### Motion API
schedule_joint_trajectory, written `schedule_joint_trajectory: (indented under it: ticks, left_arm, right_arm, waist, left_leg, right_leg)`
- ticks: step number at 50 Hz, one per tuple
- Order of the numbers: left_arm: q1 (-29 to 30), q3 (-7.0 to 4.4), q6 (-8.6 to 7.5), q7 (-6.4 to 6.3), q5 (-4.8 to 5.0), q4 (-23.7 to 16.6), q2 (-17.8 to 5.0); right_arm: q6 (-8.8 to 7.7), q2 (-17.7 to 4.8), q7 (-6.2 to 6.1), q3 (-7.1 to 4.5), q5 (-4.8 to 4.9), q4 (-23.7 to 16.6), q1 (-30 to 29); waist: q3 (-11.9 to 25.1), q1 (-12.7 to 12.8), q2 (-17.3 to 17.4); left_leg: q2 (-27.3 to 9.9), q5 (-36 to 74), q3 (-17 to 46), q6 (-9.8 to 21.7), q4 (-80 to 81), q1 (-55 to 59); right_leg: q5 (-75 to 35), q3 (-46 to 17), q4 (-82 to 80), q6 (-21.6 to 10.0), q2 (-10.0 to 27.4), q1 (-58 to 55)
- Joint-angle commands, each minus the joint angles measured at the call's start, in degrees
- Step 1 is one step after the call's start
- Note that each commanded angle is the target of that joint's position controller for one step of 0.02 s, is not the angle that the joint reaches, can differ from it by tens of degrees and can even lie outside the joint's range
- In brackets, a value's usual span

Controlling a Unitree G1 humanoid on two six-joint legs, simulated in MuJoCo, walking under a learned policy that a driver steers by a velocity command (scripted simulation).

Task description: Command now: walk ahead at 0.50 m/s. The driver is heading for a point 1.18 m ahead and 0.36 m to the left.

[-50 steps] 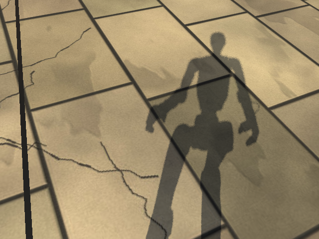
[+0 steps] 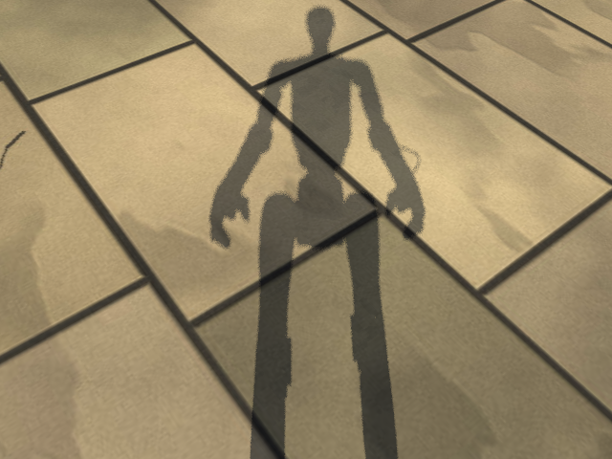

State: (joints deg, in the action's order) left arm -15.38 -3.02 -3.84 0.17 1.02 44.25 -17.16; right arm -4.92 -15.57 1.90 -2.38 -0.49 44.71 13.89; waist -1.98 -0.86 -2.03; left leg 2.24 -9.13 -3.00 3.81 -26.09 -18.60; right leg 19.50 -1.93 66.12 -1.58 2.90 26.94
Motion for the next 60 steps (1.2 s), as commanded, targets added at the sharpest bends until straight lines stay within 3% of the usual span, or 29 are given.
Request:
schedule_joint_trajectory:
  ticks: [1, 4, 9, 13, 16, 17, 18, 19, 20, 21, 22, 23, 24, 26, 28, 31, 35, 40, 43, 45, 46, 47, 48, 49, 50, 51, 53, 55, 60]
  left_arm:
    - [-1.9, -1.23, 0.23, -0.33, -0.38, -3.4, -3.8]
    - [3.4, -0.87, 0.48, -0.52, -0.87, -4.8, -2.9]
    - [12.3, -0.16, -0.53, 0.45, -0.53, -6.5, -1.2]
    - [17.8, -0.10, -1.13, 1.70, 0.02, -8.4, -1.6]
    - [16.8, -0.53, -1.57, 2.46, -0.06, -8.6, -3.1]
    - [14.1, -1.08, -1.74, 2.39, -0.25, -8.0, -4.1]
    - [7.2, -2.21, -1.87, 2.06, -0.48, -6.0, -5.9]
    - [-2.9, -3.56, -1.91, 1.44, -1.00, -3.6, -9.2]
    - [-9.5, -5.01, -1.52, 0.95, -1.95, -2.7, -15.1]
    - [-11.1, -3.96, -1.21, 0.93, -1.32, -2.3, -11.3]
    - [-7.8, -2.87, -1.18, 0.77, -0.97, -2.3, -8.2]
    - [-3.8, -2.29, -1.15, 0.63, -0.87, -2.7, -6.6]
    - [-0.2, -1.74, -1.36, 0.79, -1.08, -2.5, -4.8]
    - [3.8, -1.37, -2.38, 0.94, -1.64, -2.2, -2.8]
    - [4.7, -1.72, -3.17, 0.86, -1.83, -1.1, -3.2]
    - [3.6, -2.23, -3.34, 0.19, -2.18, 0.6, -4.5]
    - [2.4, -2.56, -2.67, -0.67, -1.77, 1.7, -6.2]
    - [-2.2, -3.40, -0.55, -1.05, -0.50, 4.1, -8.3]
    - [-0.8, -4.04, 0.84, -1.52, 0.15, 3.8, -10.4]
    - [1.1, -4.15, 1.67, -1.86, 0.58, 3.3, -11.3]
    - [1.0, -3.49, 1.30, -2.00, -0.09, 2.6, -9.9]
    - [-4.8, -0.63, -0.24, -0.98, -2.53, -0.4, -0.4]
    - [-0.2, -0.68, -2.86, -0.03, -0.49, -1.3, -3.8]
    - [6.3, -1.56, -4.26, 0.53, 1.80, -3.1, -7.0]
    - [7.2, -1.25, -4.93, 0.36, 1.43, -3.5, -6.4]
    - [7.1, -1.52, -4.93, -0.08, -0.17, -2.7, -6.5]
    - [5.0, -2.17, -3.52, -0.05, -1.19, -2.3, -7.1]
    - [5.0, -1.85, -2.34, -0.14, -1.79, -2.7, -5.4]
    - [15.5, -0.42, -2.07, 0.20, -1.66, -5.8, -2.3]
  right_arm:
    - [-1.41, -7.0, -0.24, -1.63, 0.22, -2.7, 0.0]
    - [-1.32, -8.7, -0.96, -2.14, 0.36, -1.3, 1.5]
    - [-0.47, -9.9, -1.64, -2.38, 1.14, 0.7, 5.1]
    - [0.71, -10.5, -1.75, -2.68, 1.48, 2.9, 8.5]
    - [1.63, -11.5, -2.19, -3.20, 1.78, 3.7, 8.1]
    - [1.86, -11.8, -2.30, -3.30, 1.90, 3.7, 7.5]
    - [2.14, -11.4, -2.37, -3.04, 1.94, 3.6, 6.4]
    - [2.12, -8.9, -2.43, -2.02, 1.25, 2.7, 6.3]
    - [1.13, -3.1, -2.16, -0.21, 0.72, 1.1, 11.9]
    - [0.08, -4.1, -1.98, -0.23, 1.46, 1.9, 11.7]
    - [-0.37, -9.3, -1.73, -1.84, 3.13, 0.7, 7.1]
    - [-0.42, -9.5, -1.74, -1.94, 3.33, -0.4, 3.5]
    - [-0.11, -8.9, -1.91, -2.10, 2.58, -0.7, 1.8]
    - [1.55, -7.1, -2.10, -2.46, 2.32, 0.4, 4.5]
    - [2.82, -5.0, -2.24, -2.32, 2.37, 0.5, 5.1]
    - [3.20, -4.4, -2.29, -2.40, 1.94, -1.0, 1.8]
    - [2.52, -2.7, -0.79, -1.65, 1.67, -3.3, -5.1]
    - [2.54, -2.3, 1.01, -1.15, 1.69, -7.9, -12.8]
    - [2.91, -4.6, 1.63, -2.33, 1.73, -9.1, -10.3]
    - [3.22, -8.8, 1.12, -4.82, 1.99, -6.7, 2.1]
    - [3.75, -13.0, -0.03, -6.85, 2.01, -4.4, 11.5]
    - [3.46, -19.4, -0.66, -7.73, 2.45, -4.3, 10.2]
    - [2.48, -15.6, -0.34, -6.39, 1.79, -6.4, 12.0]
    - [1.70, -12.1, -0.19, -5.42, 1.24, -6.0, 10.0]
    - [1.25, -10.5, -0.21, -4.93, 1.49, -6.3, 6.4]
    - [1.18, -8.5, -0.31, -4.31, 1.52, -7.0, 2.3]
    - [1.12, -7.1, -0.81, -3.62, 0.65, -8.6, -0.9]
    - [0.94, -8.4, -1.42, -3.93, 1.05, -8.6, -0.4]
    - [1.61, -10.4, -2.82, -4.60, 1.55, -7.5, 3.3]
  waist:
    - [4.1, 1.4, 6.8]
    - [1.6, 0.5, 5.1]
    - [-0.5, -2.9, 5.1]
    - [-2.3, -4.6, 5.5]
    - [-1.5, -2.7, 6.6]
    - [0.2, -0.8, 7.1]
    - [4.3, 3.2, 6.5]
    - [12.2, 7.4, 4.6]
    - [21.4, 6.8, -7.5]
    - [25.4, 7.8, -12.5]
    - [16.3, 7.9, -7.7]
    - [10.3, 6.4, -5.2]
    - [5.9, 4.6, -3.0]
    - [3.1, 1.2, -5.1]
    - [1.7, 0.0, -3.6]
    - [0.0, 0.4, -1.6]
    - [-1.7, 2.8, -0.4]
    - [-4.1, 5.4, 0.5]
    - [-0.5, 2.2, -2.2]
    - [6.4, -5.4, -2.4]
    - [11.5, -9.7, 1.7]
    - [15.1, -2.2, 17.7]
    - [24.0, -5.7, 11.7]
    - [16.0, -7.0, 8.2]
    - [10.6, -4.4, 4.0]
    - [6.9, -1.8, 1.8]
    - [5.2, 1.4, 3.3]
    - [4.1, 2.0, 3.0]
    - [1.6, -1.7, 5.7]
  left_leg:
    - [-15.4, 4.6, 17.8, 10.4, 16.4, 8.8]
    - [-14.9, 8.1, 13.6, 10.5, 18.8, 9.2]
    - [-12.6, 8.9, 7.4, 7.9, 19.0, 11.3]
    - [-15.4, 9.3, 8.1, 7.7, 16.4, 17.5]
    - [-17.5, 16.0, 9.0, 6.4, 12.3, 22.1]
    - [-16.9, 23.3, 9.0, 5.7, 8.6, 21.9]
    - [-14.5, 30.8, 7.4, 4.4, 0.7, 20.1]
    - [-11.4, 25.8, 5.5, 2.5, -12.4, 11.9]
    - [-2.8, 2.7, 1.8, -2.0, -35.1, -11.7]
    - [0.1, -24.1, 9.3, -2.4, -44.9, -20.3]
    - [-3.2, -21.4, 11.2, -1.9, -48.9, -25.2]
    - [-6.1, -16.3, 9.3, -1.6, -47.6, -25.3]
    - [-7.9, -12.1, 8.8, -1.8, -44.5, -23.5]
    - [-10.2, -7.0, 9.4, -2.4, -41.1, -17.2]
    - [-10.4, -4.1, 9.4, -3.2, -40.0, -16.9]
    - [-10.2, 3.3, 10.1, -4.2, -33.5, -20.9]
    - [-9.2, 13.3, 5.6, -3.6, -19.2, -19.3]
    - [-8.1, 9.2, 1.8, -1.3, -11.1, -23.0]
    - [-3.6, 0.8, -2.6, 1.7, -10.4, -15.6]
    - [1.0, 0.1, -4.3, 5.1, -7.3, 1.8]
    - [-1.6, 1.7, 3.0, 7.9, -4.7, 19.2]
    - [-16.7, -3.7, 34.2, 18.4, -1.4, 39.1]
    - [-21.8, -12.0, 51.6, 22.5, 8.0, 43.8]
    - [-20.2, -8.8, 43.5, 18.7, 9.8, 39.0]
    - [-17.7, -3.8, 36.2, 16.4, 9.6, 30.6]
    - [-15.4, 2.6, 30.5, 14.7, 10.0, 22.2]
    - [-12.9, 10.3, 25.5, 14.0, 12.2, 13.3]
    - [-11.7, 15.2, 22.0, 14.2, 13.3, 8.5]
    - [-6.6, 9.4, 16.1, 9.8, 12.6, 2.6]
  right_leg:
    - [-4.0, -2.3, -3.1, 0.8, 4.6, 7.9]
    - [-12.0, -1.9, -11.8, 2.5, 5.2, 11.8]
    - [-24.8, 0.7, -28.5, 2.9, 2.9, 9.3]
    - [-22.9, 1.1, -34.4, 1.7, 1.6, 10.1]
    - [-16.7, 1.4, -37.1, -0.7, 0.5, 7.5]
    - [-15.1, 2.3, -38.2, -1.6, -0.8, 2.2]
    - [-15.9, 3.8, -40.2, -3.1, -2.5, -7.9]
    - [-17.5, -0.1, -37.5, -5.6, 1.7, -24.8]
    - [-10.7, -23.1, -38.0, -13.2, 17.1, -48.8]
    - [-2.6, -38.1, -46.2, -15.4, 21.2, -50.7]
    - [2.1, -31.0, -48.1, -12.6, 19.5, -43.7]
    - [0.6, -23.4, -49.7, -10.8, 17.6, -35.6]
    - [-2.7, -18.0, -52.3, -9.9, 15.3, -28.1]
    - [-8.9, -9.9, -56.2, -8.7, 12.3, -19.8]
    - [-15.4, -4.2, -58.3, -9.0, 11.8, -17.1]
    - [-22.0, 2.1, -59.1, -9.0, 11.2, -18.5]
    - [-23.9, 9.1, -59.9, -7.5, 9.9, -20.7]
    - [-30.4, 11.9, -56.2, -7.0, 13.5, -31.7]
    - [-54.4, 14.2, -46.9, -5.2, 13.9, -35.1]
    - [-62.3, 15.9, -29.0, -3.1, 11.8, -31.0]
    - [-48.2, 15.9, -12.7, -0.5, 9.4, -18.6]
    - [8.9, 12.2, 8.3, 3.3, -2.5, 8.9]
    - [15.5, -2.2, 15.7, 2.7, -5.4, 16.4]
    - [10.0, -3.7, 14.6, 1.1, -2.1, 21.2]
    - [4.8, -3.5, 9.3, 0.3, 0.6, 19.7]
    - [2.1, -3.2, 4.0, 0.6, 2.4, 15.9]
    - [-0.9, -3.4, -1.0, 1.9, 3.8, 9.1]
    - [-3.1, -1.9, -6.4, 3.9, 3.4, 7.7]
    - [-21.9, -0.3, -28.6, 5.9, -0.6, 3.3]
